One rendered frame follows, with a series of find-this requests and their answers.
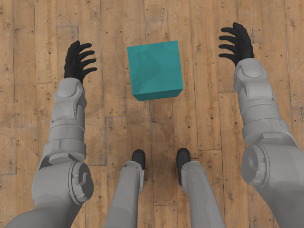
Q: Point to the robot left forearm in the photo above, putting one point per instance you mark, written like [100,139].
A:
[67,126]

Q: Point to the left robot foot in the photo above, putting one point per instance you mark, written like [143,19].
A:
[139,157]

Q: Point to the robot right shin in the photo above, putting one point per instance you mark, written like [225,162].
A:
[193,163]

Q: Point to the right robot upper arm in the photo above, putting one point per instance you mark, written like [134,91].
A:
[277,173]

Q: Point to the left robot upper arm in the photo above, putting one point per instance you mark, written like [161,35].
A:
[59,192]

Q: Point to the robot right forearm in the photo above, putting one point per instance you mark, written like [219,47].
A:
[258,106]

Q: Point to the robot left hand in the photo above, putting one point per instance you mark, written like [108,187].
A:
[73,66]

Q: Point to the robot right hand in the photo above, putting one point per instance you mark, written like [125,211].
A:
[242,47]

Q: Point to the carton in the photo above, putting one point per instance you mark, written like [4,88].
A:
[155,70]

